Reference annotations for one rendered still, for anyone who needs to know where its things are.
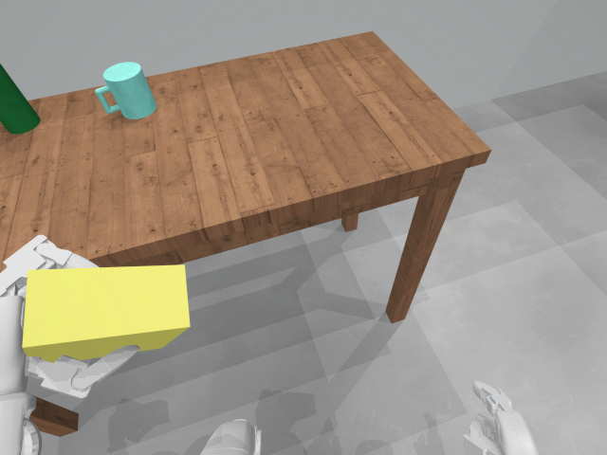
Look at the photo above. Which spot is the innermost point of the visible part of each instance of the left robot thigh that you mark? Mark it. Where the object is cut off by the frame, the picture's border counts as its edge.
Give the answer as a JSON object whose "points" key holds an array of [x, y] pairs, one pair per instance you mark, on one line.
{"points": [[235, 438]]}

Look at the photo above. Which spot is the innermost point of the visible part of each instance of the robot left hand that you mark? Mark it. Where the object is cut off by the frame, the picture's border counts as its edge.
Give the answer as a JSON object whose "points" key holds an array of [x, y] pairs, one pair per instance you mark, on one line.
{"points": [[67, 375]]}

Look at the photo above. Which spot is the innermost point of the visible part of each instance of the table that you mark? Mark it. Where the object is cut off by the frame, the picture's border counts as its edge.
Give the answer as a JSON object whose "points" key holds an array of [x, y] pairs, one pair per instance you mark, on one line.
{"points": [[236, 152]]}

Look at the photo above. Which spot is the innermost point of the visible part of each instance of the robot left forearm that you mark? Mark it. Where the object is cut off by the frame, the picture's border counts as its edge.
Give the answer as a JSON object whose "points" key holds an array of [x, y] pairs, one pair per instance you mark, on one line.
{"points": [[18, 435]]}

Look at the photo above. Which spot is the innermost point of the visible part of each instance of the sponge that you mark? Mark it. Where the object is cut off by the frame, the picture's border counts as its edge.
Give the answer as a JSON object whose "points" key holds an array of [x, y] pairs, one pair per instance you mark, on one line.
{"points": [[90, 312]]}

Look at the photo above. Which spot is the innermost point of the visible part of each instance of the robot right hand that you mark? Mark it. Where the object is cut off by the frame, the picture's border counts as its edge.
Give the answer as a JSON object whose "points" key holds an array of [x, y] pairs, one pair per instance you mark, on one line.
{"points": [[508, 435]]}

